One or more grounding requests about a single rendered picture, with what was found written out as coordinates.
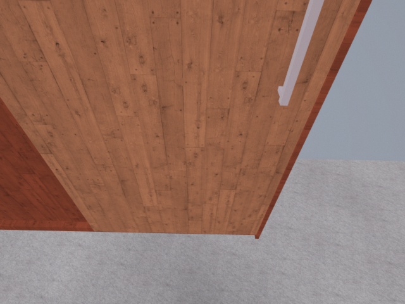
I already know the handle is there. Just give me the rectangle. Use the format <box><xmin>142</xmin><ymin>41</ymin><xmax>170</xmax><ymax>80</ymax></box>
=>
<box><xmin>277</xmin><ymin>0</ymin><xmax>324</xmax><ymax>106</ymax></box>

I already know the wardrobe door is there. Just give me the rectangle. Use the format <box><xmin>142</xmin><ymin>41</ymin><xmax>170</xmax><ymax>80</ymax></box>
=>
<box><xmin>0</xmin><ymin>98</ymin><xmax>87</xmax><ymax>222</ymax></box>
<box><xmin>0</xmin><ymin>0</ymin><xmax>361</xmax><ymax>235</ymax></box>

